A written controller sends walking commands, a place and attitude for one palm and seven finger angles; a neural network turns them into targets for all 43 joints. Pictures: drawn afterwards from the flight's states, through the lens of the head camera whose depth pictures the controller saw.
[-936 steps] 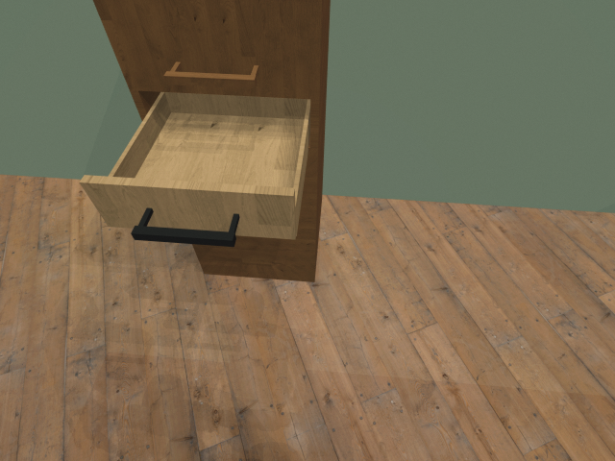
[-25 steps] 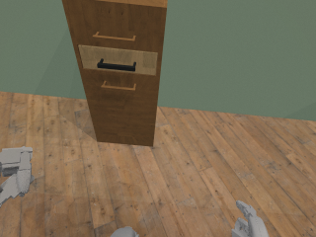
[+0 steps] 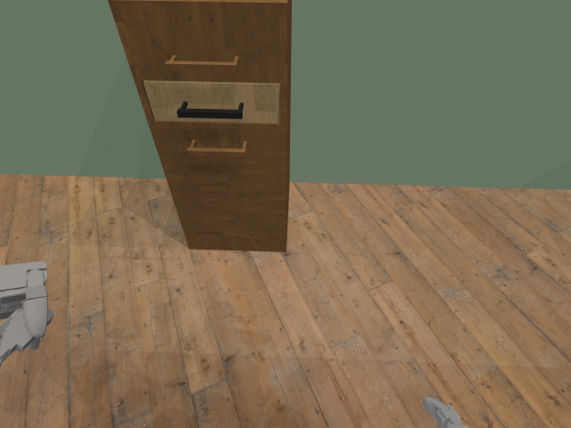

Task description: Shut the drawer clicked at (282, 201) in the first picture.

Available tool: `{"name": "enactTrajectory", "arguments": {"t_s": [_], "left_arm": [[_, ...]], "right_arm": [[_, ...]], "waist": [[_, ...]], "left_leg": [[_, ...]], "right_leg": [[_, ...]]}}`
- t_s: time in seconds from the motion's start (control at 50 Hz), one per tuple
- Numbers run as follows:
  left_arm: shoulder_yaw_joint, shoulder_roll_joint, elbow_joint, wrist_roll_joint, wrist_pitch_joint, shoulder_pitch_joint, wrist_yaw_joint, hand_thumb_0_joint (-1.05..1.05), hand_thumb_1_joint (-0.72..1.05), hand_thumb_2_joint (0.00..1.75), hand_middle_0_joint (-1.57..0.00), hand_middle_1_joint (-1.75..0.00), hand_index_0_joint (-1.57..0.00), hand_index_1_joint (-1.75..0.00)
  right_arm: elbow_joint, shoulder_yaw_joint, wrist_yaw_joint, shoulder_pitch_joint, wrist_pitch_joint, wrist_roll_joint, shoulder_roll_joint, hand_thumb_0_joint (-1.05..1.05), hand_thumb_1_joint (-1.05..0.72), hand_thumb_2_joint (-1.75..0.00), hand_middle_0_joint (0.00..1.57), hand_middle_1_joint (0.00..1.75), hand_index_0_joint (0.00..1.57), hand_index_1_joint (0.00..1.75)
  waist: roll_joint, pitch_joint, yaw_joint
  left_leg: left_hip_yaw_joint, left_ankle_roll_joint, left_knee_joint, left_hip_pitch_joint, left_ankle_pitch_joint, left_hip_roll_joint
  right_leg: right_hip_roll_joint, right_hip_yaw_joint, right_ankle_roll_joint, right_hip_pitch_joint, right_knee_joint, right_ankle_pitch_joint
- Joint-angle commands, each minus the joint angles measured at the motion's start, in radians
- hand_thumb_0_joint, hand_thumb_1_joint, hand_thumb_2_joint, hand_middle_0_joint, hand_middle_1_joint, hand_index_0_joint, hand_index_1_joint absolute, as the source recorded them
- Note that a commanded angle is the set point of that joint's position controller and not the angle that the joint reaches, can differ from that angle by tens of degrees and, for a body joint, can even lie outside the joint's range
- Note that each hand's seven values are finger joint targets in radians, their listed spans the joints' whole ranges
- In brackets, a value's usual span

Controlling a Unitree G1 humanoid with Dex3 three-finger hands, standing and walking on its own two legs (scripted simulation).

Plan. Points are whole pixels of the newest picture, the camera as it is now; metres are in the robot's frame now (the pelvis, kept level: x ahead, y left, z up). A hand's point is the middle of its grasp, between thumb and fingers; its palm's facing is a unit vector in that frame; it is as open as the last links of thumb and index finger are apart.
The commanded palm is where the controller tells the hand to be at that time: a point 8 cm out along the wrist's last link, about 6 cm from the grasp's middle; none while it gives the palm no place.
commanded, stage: stop stepping back and stand still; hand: left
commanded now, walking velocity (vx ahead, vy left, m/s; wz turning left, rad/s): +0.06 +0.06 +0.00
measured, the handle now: (211, 109) +0.95 +0.26 -0.04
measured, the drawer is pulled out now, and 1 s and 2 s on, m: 0.00 0.00 0.00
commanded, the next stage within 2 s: let the arm hang, fingers relaxed in 0.06 s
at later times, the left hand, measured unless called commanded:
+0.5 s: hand out of the picture +0.07 +0.19 -0.16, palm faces +0.13 -0.96 -0.25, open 3.3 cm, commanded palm none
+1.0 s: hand out of the picture +0.00 +0.18 -0.17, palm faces +0.10 -0.98 -0.19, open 7.1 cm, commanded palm none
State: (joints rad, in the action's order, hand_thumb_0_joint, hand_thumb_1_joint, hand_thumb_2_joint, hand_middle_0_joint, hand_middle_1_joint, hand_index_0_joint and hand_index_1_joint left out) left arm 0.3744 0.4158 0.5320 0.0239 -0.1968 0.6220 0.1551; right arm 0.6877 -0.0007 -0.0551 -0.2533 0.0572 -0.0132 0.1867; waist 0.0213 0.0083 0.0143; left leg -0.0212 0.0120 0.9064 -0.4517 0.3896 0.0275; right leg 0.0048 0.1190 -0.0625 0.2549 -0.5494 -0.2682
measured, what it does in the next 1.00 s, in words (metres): stands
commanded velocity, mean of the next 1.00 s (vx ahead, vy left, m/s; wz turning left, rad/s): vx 0.00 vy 0.00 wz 0.00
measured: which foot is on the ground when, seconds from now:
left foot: down 0.00-1.00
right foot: down 0.00-1.00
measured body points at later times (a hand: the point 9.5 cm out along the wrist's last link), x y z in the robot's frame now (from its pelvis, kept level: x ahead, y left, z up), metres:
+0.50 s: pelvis +0.01 -0.02 +0.00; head +0.03 -0.01 +0.45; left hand +0.06 +0.24 -0.14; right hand +0.10 -0.24 -0.15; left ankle +0.05 +0.13 -0.73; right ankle +0.02 -0.11 -0.73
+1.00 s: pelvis +0.01 +0.01 +0.01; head +0.02 +0.01 +0.46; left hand +0.00 +0.23 -0.15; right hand +0.01 -0.19 -0.16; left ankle +0.05 +0.13 -0.73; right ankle +0.02 -0.11 -0.73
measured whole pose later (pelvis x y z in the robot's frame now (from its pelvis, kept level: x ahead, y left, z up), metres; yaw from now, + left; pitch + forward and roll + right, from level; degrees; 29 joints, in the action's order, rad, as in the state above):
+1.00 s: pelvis +0.01 +0.01 +0.01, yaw +4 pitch -2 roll +0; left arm 0.00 0.14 -1.12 -0.01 0.01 0.28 0.03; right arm 1.12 -0.01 -0.03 -0.31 -0.01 -0.02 0.11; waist 0.01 -0.04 0.01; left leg -0.02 0.00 0.43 -0.24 0.16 0.01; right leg -0.01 0.02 0.00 0.16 -0.44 -0.24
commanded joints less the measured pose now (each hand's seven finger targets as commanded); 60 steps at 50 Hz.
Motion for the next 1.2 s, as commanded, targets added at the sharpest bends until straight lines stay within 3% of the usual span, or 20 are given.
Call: {"name": "enactTrajectory", "arguments": {"t_s": [0.0, 0.06, 0.08, 0.12, 0.14, 0.16, 0.18, 0.22, 0.24, 0.26, 0.28, 0.3, 0.32, 0.34, 0.38, 0.42, 0.46, 0.58, 0.74, 1.18], "left_arm": [[0.074, 0.103, 0.214, 0.004, -0.059, -0.055, 0.013, 0.0, 0.9, 0.9, -1.4, -1.6, -1.4, -1.6], [0.063, 0.113, 0.29, 0.006, -0.076, -0.096, 0.023, 0.0, 0.9, 0.9, -1.4, -1.6, -1.4, -1.6], [0.068, 0.12, 0.293, 0.004, -0.084, -0.111, 0.023, 0.0, 0.9, 0.9, -1.4, -1.6, -1.4, -1.6], [0.086, 0.122, 0.313, -0.002, -0.094, -0.109, 0.027, 0.0, 0.9, 0.9, -1.4, -1.6, -1.4, -1.6], [-0.276, -0.095, -0.574, -0.091, 0.103, -0.166, -0.126, 0.0, 0.9, 0.9, -1.4, -1.6, -1.4, -1.6], [-0.255, -0.128, -0.583, -0.068, 0.195, -0.153, -0.143, 0.0, 0.9, 0.9, -1.36, -1.56, -1.36, -1.56], [-0.261, -0.154, -0.58, -0.064, 0.213, -0.159, -0.147, 0.0, 0.9, 0.9, -1.32, -1.51, -1.32, -1.51], [-0.288, -0.164, -0.672, -0.058, 0.205, -0.21, -0.147, 0.0, 0.9, 0.9, -1.24, -1.43, -1.24, -1.43], [-0.291, -0.147, -0.736, -0.06, 0.199, -0.198, -0.145, 0.0, 0.9, 0.9, -1.2, -1.38, -1.2, -1.38], [-0.293, -0.106, -0.805, -0.067, 0.195, -0.208, -0.141, 0.0, 0.9, 0.9, -1.16, -1.34, -1.16, -1.34], [-0.289, -0.057, -0.875, -0.064, 0.189, -0.223, -0.142, 0.0, 0.9, 0.9, -1.12, -1.3, -1.12, -1.3], [-0.289, -0.027, -0.949, -0.06, 0.187, -0.267, -0.146, 0.0, 0.9, 0.9, -1.08, -1.25, -1.08, -1.25], [-0.3, -0.023, -1.005, -0.054, 0.191, -0.308, -0.146, 0.0, 0.9, 0.9, -1.04, -1.21, -1.04, -1.21], [-0.305, -0.032, -1.058, -0.052, 0.191, -0.339, -0.143, 0.0, 0.9, 0.9, -1.0, -1.17, -1.0, -1.17], [-0.316, -0.044, -1.154, -0.046, 0.189, -0.366, -0.137, 0.0, 0.9, 0.9, -0.92, -1.08, -0.92, -1.08], [-0.326, -0.067, -1.242, -0.038, 0.182, -0.342, -0.133, 0.0, 0.9, 0.9, -0.84, -0.99, -0.84, -0.99], [-0.312, -0.1, -1.288, -0.04, 0.189, -0.32, -0.124, 0.0, 0.9, 0.9, -0.76, -0.91, -0.76, -0.91], [-0.33, -0.103, -1.439, -0.035, 0.195, -0.342, -0.131, 0.0, 0.9, 0.9, -0.52, -0.65, -0.52, -0.65], [-0.343, -0.127, -1.567, -0.03, 0.194, -0.305, -0.126, 0.0, 0.9, 0.9, -0.2, -0.3, -0.2, -0.3], [-0.34, -0.197, -1.648, -0.036, 0.191, -0.266, -0.113, 0.0, 0.9, 0.9, -0.2, -0.3, -0.2, -0.3]], "right_arm": [[-0.189, -0.038, -0.025, 0.144, 0.071, 0.007, 0.11, 0.0, -0.9, -0.9, 0.2, 0.3, 0.2, 0.3], [-0.185, -0.034, -0.041, 0.15, 0.096, 0.002, 0.119, 0.0, -0.9, -0.9, 0.2, 0.3, 0.2, 0.3], [-0.185, -0.034, -0.044, 0.14, 0.105, 0.0, 0.128, 0.0, -0.9, -0.9, 0.2, 0.3, 0.2, 0.3], [-0.203, -0.04, -0.044, 0.135, 0.11, 0.001, 0.153, 0.0, -0.9, -0.9, 0.2, 0.3, 0.2, 0.3], [0.02, -0.098, 0.067, 0.064, 0.097, -0.019, 0.332, 0.0, -0.9, -0.9, 0.2, 0.3, 0.2, 0.3], [-0.012, -0.086, 0.066, 0.019, 0.029, -0.006, 0.223, 0.0, -0.9, -0.9, 0.2, 0.3, 0.2, 0.3], [-0.023, -0.069, 0.056, 0.02, 0.015, -0.01, 0.196, 0.0, -0.9, -0.9, 0.2, 0.3, 0.2, 0.3], [-0.035, -0.051, 0.049, 0.059, 0.009, -0.026, 0.19, 0.0, -0.9, -0.9, 0.2, 0.3, 0.2, 0.3], [-0.036, -0.043, 0.047, 0.072, 0.002, -0.022, 0.184, 0.0, -0.9, -0.9, 0.2, 0.3, 0.2, 0.3], [-0.038, -0.04, 0.045, 0.076, -0.001, -0.013, 0.161, 0.0, -0.9, -0.9, 0.2, 0.3, 0.2, 0.3], [-0.034, -0.042, 0.045, 0.079, -0.009, -0.007, 0.137, 0.0, -0.9, -0.9, 0.2, 0.3, 0.2, 0.3], [-0.007, -0.045, 0.049, 0.049, -0.023, -0.008, 0.129, 0.0, -0.9, -0.9, 0.2, 0.3, 0.2, 0.3], [0.017, -0.049, 0.05, 0.04, -0.043, -0.007, 0.134, 0.0, -0.9, -0.9, 0.2, 0.3, 0.2, 0.3], [0.036, -0.049, 0.05, 0.058, -0.057, -0.015, 0.126, 0.0, -0.9, -0.9, 0.2, 0.3, 0.2, 0.3], [0.083, -0.042, 0.051, 0.041, -0.065, -0.013, 0.11, 0.0, -0.9, -0.9, 0.2, 0.3, 0.2, 0.3], [0.13, -0.03, 0.046, 0.021, -0.059, -0.008, 0.103, 0.0, -0.9, -0.9, 0.2, 0.3, 0.2, 0.3], [0.153, -0.037, 0.041, 0.025, -0.063, -0.013, 0.098, 0.0, -0.9, -0.9, 0.2, 0.3, 0.2, 0.3], [0.253, -0.037, 0.036, -0.037, -0.079, -0.009, 0.079, 0.0, -0.9, -0.9, 0.2, 0.3, 0.2, 0.3], [0.35, -0.028, 0.027, -0.08, -0.068, -0.006, 0.065, 0.0, -0.9, -0.9, 0.2, 0.3, 0.2, 0.3], [0.42, -0.037, 0.019, -0.127, -0.061, -0.005, 0.003, 0.0, -0.9, -0.9, 0.2, 0.3, 0.2, 0.3]], "waist": [[-0.15, -0.022, 0.006], [-0.066, -0.038, 0.008], [-0.015, -0.05, 0.006], [0.192, -0.064, -0.011], [0.208, -0.105, 0.062], [0.186, -0.013, 0.034], [0.189, -0.002, 0.033], [0.03, 0.077, -0.005], [-0.072, 0.121, -0.035], [-0.238, 0.155, -0.04], [-0.327, 0.139, -0.033], [-0.305, 0.1, -0.008], [-0.234, 0.061, 0.005], [-0.232, 0.017, 0.006], [-0.088, -0.027, 0.018], [0.023, 0.017, 0.01], [0.133, 0.012, -0.008], [-0.036, -0.03, 0.003], [0.003, -0.072, -0.006], [-0.004, -0.123, -0.007]], "left_leg": [[-0.022, 0.011, -0.126, 0.107, -0.04, 0.046], [-0.066, 0.014, -0.377, 0.244, -0.115, 0.015], [-0.019, 0.023, -0.434, 0.264, -0.094, 0.034], [0.192, 0.079, -0.565, 0.222, -0.042, 0.16], [0.25, 0.118, -0.422, 0.109, -0.384, 0.202], [0.265, 0.144, -0.46, 0.122, -0.536, 0.208], [0.258, 0.151, -0.468, 0.109, -0.621, 0.218], [0.256, 0.143, -0.434, 0.115, -0.663, 0.219], [0.199, 0.107, -0.376, 0.129, -0.648, 0.173], [0.094, 0.043, -0.297, 0.123, -0.494, 0.085], [0.036, 0.004, -0.247, 0.074, -0.255, 0.006], [0.017, -0.01, -0.245, 0.078, -0.086, -0.026], [0.014, -0.012, -0.243, 0.124, -0.02, -0.033], [0.013, -0.009, -0.239, 0.136, -0.059, -0.026], [0.016, -0.008, -0.292, 0.188, -0.228, -0.004], [0.047, -0.002, -0.372, 0.245, -0.387, 0.036], [0.076, 0.009, -0.396, 0.219, -0.354, 0.057], [0.071, 0.006, -0.46, 0.245, -0.185, 0.051], [0.081, 0.009, -0.532, 0.246, -0.203, 0.065], [0.083, 0.017, -0.577, 0.221, -0.141, 0.063]], "right_leg": [[-0.267, -0.264, -0.099, 0.147, 0.296, -0.269], [-0.206, -0.168, -0.048, 0.15, 0.232, -0.257], [-0.179, -0.164, -0.024, 0.158, 0.173, -0.244], [-0.067, -0.122, 0.041, 0.146, 0.032, -0.159], [-0.091, -0.035, 0.078, 0.252, -0.23, 0.047], [-0.056, -0.1, 0.08, 0.194, -0.278, -0.153], [-0.042, -0.098, 0.087, 0.183, -0.31, -0.245], [-0.034, -0.109, 0.08, 0.109, -0.228, -0.235], [-0.043, -0.1, 0.075, -0.005, -0.083, -0.045], [-0.091, -0.158, 0.057, -0.088, 0.015, 0.257], [-0.199, -0.273, 0.017, -0.094, 0.078, 0.461], [-0.255, -0.301, -0.034, -0.065, 0.104, 0.507], [-0.254, -0.301, -0.053, 0.007, 0.136, 0.365], [-0.222, -0.303, -0.048, 0.047, 0.153, 0.32], [-0.187, -0.259, -0.029, 0.065, 0.135, 0.326], [-0.128, -0.207, 0.008, 0.02, 0.102, 0.315], [-0.099, -0.18, 0.022, -0.003, 0.123, 0.177], [-0.107, -0.183, 0.003, 0.033, 0.242, -0.085], [-0.093, -0.166, 0.008, 0.011, 0.237, -0.044], [-0.083, -0.152, 0.022, 0.016, 0.216, -0.027]]}}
